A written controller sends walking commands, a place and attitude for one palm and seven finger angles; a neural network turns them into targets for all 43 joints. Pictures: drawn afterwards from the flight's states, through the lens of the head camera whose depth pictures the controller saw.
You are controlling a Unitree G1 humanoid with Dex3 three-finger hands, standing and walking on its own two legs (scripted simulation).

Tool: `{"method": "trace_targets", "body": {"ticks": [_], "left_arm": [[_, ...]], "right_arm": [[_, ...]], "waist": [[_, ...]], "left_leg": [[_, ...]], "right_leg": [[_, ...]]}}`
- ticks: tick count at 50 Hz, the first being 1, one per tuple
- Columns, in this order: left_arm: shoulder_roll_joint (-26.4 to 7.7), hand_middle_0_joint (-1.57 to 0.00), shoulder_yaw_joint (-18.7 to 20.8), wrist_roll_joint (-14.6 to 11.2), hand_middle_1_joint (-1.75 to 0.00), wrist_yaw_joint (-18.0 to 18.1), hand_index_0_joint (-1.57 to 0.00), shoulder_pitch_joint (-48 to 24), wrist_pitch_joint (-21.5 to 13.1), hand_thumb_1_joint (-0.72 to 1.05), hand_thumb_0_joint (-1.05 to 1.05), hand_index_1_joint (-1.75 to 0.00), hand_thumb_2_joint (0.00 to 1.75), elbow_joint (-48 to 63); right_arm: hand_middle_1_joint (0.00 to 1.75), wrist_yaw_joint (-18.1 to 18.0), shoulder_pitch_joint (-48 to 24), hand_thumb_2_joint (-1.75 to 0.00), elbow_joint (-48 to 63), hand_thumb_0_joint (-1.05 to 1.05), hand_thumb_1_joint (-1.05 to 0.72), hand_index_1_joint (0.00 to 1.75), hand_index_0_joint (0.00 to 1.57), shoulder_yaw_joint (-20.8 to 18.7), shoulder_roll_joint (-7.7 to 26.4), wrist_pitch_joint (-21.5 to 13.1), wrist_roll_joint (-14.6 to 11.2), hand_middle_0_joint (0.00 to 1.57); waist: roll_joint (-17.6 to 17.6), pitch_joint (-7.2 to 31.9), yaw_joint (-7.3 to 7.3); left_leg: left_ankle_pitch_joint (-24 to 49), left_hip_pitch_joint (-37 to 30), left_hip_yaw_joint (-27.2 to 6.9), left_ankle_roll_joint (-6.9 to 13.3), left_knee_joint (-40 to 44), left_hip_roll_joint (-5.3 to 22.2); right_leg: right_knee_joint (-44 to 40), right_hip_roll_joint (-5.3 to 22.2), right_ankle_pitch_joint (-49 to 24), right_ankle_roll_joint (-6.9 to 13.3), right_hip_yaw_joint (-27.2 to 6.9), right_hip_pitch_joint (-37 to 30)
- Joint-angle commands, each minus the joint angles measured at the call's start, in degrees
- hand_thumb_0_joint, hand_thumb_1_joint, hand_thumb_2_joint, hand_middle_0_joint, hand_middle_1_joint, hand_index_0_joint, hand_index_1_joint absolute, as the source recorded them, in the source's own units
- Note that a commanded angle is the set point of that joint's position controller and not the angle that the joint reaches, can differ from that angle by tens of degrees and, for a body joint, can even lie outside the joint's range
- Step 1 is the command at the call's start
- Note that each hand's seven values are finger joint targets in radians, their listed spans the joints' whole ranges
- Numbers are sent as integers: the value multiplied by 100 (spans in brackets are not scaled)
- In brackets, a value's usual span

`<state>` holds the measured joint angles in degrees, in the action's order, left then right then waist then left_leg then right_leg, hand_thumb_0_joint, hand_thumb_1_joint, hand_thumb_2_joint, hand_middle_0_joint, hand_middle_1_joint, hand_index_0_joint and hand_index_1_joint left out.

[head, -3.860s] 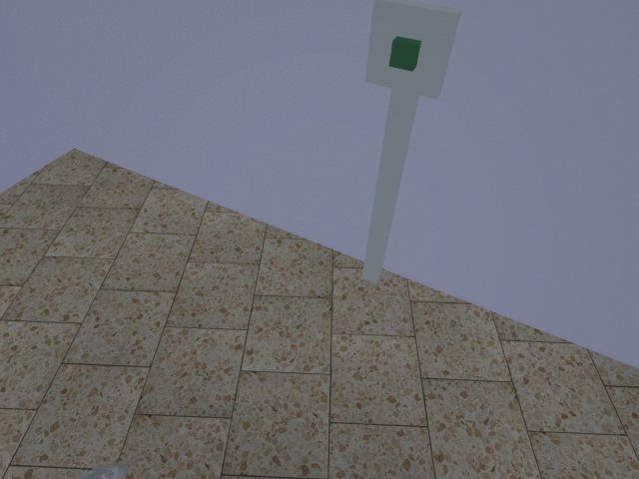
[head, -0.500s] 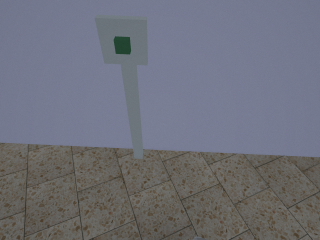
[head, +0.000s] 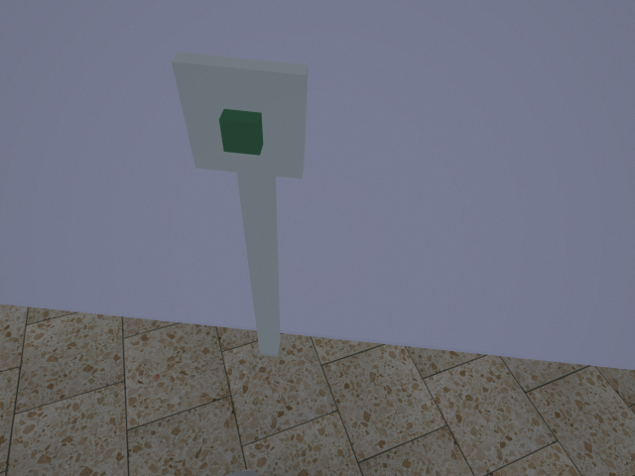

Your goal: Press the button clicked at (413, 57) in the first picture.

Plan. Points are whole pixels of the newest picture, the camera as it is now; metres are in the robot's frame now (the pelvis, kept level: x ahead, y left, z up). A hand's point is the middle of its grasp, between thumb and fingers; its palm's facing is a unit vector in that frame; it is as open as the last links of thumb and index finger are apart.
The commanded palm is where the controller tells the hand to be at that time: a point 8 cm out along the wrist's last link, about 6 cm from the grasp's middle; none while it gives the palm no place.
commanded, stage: come to a stop and stand still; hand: left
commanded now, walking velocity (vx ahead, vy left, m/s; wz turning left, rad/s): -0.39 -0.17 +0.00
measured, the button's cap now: (242, 131) +0.55 +0.16 +0.14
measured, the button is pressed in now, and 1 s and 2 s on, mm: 0 0 0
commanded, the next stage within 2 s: look again from close up in 1.32 s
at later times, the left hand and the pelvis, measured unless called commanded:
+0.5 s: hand out of the picture +0.12 +0.16 -0.16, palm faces -0.02 -0.96 -0.29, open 7.3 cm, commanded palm none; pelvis +0.04 -0.04 +0.00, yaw -3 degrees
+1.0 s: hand out of the picture +0.01 +0.19 -0.17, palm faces +0.04 -0.98 -0.21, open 7.3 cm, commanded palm none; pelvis +0.00 -0.01 +0.01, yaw -2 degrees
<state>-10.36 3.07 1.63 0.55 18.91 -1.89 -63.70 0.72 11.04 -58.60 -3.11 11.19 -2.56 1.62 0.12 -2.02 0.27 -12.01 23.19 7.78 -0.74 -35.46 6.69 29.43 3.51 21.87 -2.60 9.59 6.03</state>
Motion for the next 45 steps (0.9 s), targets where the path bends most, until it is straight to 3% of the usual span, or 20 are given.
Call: {"method": "trace_targets", "body": {"ticks": [1, 2, 4, 8, 12, 14, 20, 21, 22, 23, 24, 26, 28, 30, 38, 40, 42, 43, 44, 45], "left_arm": [[-187, -20, -26, -128, -30, 35, -20, 214, 11, 90, 0, -30, 90, 369], [-278, -20, -37, -116, -30, 116, -20, 155, 108, 90, 0, -30, 90, 348], [-225, -20, -63, -93, -30, 111, -20, 60, 145, 90, 0, -30, 90, 210], [-415, -20, 42, -48, -30, 108, -20, 109, 367, 90, 0, -30, 90, 355], [-411, -20, 156, -20, -30, 105, -20, -86, 490, 90, 0, -30, 90, 671], [-335, -20, 174, -38, -30, 91, -20, -76, 531, 90, 0, -30, 90, 780], [-243, -20, 106, -41, -30, 92, -20, -136, 364, 90, 0, -30, 90, 911], [-321, -20, 121, -31, -30, 97, -20, 123, 308, 90, 0, -30, 90, 829], [-582, -20, 134, 23, -30, 115, -20, 203, 233, 90, 0, -30, 90, 800], [-1097, -20, 163, 79, -30, 162, -20, -27, 129, 90, 0, -30, 90, 898], [-1285, -20, 131, 19, -30, 143, -20, -115, 166, 90, 0, -30, 90, 998], [-1248, -20, 179, 24, -30, 162, -20, -486, 146, 90, 0, -30, 90, 1052], [-1015, -20, 142, 9, -30, 176, -20, -747, 151, 90, 0, -30, 90, 1080], [-1000, -20, 153, -8, -30, 183, -20, -618, 132, 90, 0, -30, 90, 1064], [-1140, -20, 231, 47, -30, 177, -20, -249, 165, 90, 0, -30, 90, 827], [-1135, -20, 221, 25, -30, 172, -20, -377, 193, 90, 0, -30, 90, 770], [-1006, -20, 177, -35, -30, 154, -20, -597, 232, 90, 0, -30, 90, 725], [-774, -20, 125, -79, -30, 149, -20, -575, 270, 90, 0, -30, 90, 751], [-503, -20, 66, -102, -30, 117, -20, -526, 307, 90, 0, -30, 90, 804], [-381, -20, 26, -78, -30, 103, -20, -613, 326, 90, 0, -30, 90, 799]], "right_arm": [[30, -152, 1760, -90, -279, 0, -90, 30, 20, -145, 1153, -7, 25, 20], [30, -256, 1382, -90, -229, 0, -90, 30, 20, -77, 1095, 45, 5, 20], [30, -317, 492, -90, -41, 0, -90, 30, 20, 40, 768, 49, -20, 20], [30, -405, 370, -90, -12, 0, -90, 30, 20, -97, 854, 161, -91, 20], [30, -402, 166, -90, 132, 0, -90, 30, 20, -206, 817, 228, -60, 20], [30, -378, -84, -90, 213, 0, -90, 30, 20, -233, 824, 239, -42, 20], [30, -226, -210, -90, 281, 0, -90, 30, 20, -321, 860, 342, 12, 20], [30, -198, -242, -90, 295, 0, -90, 30, 20, -317, 841, 367, -10, 20], [30, -156, -57, -90, 285, 0, -90, 30, 20, -290, 625, 382, -56, 20], [30, -116, 208, -90, 386, 0, -90, 30, 20, -185, 114, 418, -96, 20], [30, -116, 32, -90, 488, 0, -90, 30, 20, -177, 199, 501, -95, 20], [30, -121, 7, -90, 457, 0, -90, 30, 20, -181, 302, 605, -44, 20], [30, -85, 149, -90, 283, 0, -90, 30, 20, -204, 464, 566, -32, 20], [30, -69, 224, -90, 254, 0, -90, 30, 20, -191, 482, 543, -39, 20], [30, -61, 82, -90, 346, 0, -90, 30, 20, -76, 279, 443, -94, 20], [30, -92, 387, -90, 247, 0, -90, 30, 20, -42, 239, 402, -103, 20], [30, -119, 835, -90, 26, 0, -90, 30, 20, -13, 220, 348, -114, 20], [30, -137, 939, -90, -7, 0, -90, 30, 20, -28, 422, 294, -97, 20], [30, -158, 795, -90, 77, 0, -90, 30, 20, -62, 720, 271, -48, 20], [30, -173, 535, -90, 160, 0, -90, 30, 20, -69, 876, 286, -42, 20]], "waist": [[2097, 640, -504], [1923, 543, -389], [928, -4, -108], [737, 461, -116], [611, 593, -83], [877, 622, -2], [1325, 502, 13], [1094, 575, 164], [291, 550, 166], [-1481, 351, 14], [-1447, 259, 163], [-1668, 109, 60], [-1138, 17, -37], [-1036, 201, 55], [-1158, 393, 319], [-1133, 440, 172], [-912, 435, -66], [-226, 424, -91], [769, 180, -23], [1150, -94, -7]], "left_leg": [[2103, -2391, -2366, 756, 1805, 1863], [2681, -1873, -2352, 894, 1833, 1973], [3763, -1221, -1583, 1001, 1633, 1646], [4885, -1923, -925, 1024, 1417, 1539], [4357, -1740, -689, 1044, 1356, 1482], [3818, -1659, -558, 1017, 1354, 1406], [2070, -1108, -564, 772, 1142, 1160], [1410, -897, -454, 571, 836, 995], [471, -637, -259, 252, 274, 553], [-1571, 176, 11, -121, -622, -156], [-2223, 44, -527, -94, -1304, -346], [-1903, 333, -932, -69, -2230, -431], [-1251, 536, -920, -144, -2702, -390], [-1013, 577, -877, -241, -2692, -421], [-1355, -99, -551, -202, -646, -478], [-998, -655, -447, -150, 161, -523], [-161, -1654, -319, -96, 1241, -540], [-126, -1968, -757, 31, 1545, -131], [-380, -1512, -1613, 318, 1919, 605], [-1113, -681, -2010, 582, 2447, 991]], "right_leg": [[2389, -258, 1456, 128, -155, 1952], [2811, -24, 1485, 167, -795, 1782], [2693, 235, 991, 80, -889, 1627], [3006, 84, 489, -12, -889, 1966], [3522, -39, 288, -27, -1051, 2188], [3323, -51, 193, -26, -1043, 2171], [991, -48, -150, 111, -541, 1052], [241, -45, -826, 101, -474, 578], [-588, 184, -1510, 102, -715, 257], [-1187, 1514, -2396, 463, -2331, 315], [-1341, 2038, -2590, 979, -2527, 980], [-1414, 1821, -2055, 1126, -2655, 1153], [-1175, 1510, -2458, 1024, -2048, 824], [-1032, 1465, -2843, 999, -1799, 480], [-1155, 1479, -2134, 1163, -1906, 92], [-1047, 1333, -1935, 1053, -1816, 374], [-802, 968, -1228, 688, -1487, 1019], [-460, 648, -605, 479, -1263, 1484], [-100, 207, -182, 223, -834, 1717], [305, 27, -70, 91, -511, 1425]]}}
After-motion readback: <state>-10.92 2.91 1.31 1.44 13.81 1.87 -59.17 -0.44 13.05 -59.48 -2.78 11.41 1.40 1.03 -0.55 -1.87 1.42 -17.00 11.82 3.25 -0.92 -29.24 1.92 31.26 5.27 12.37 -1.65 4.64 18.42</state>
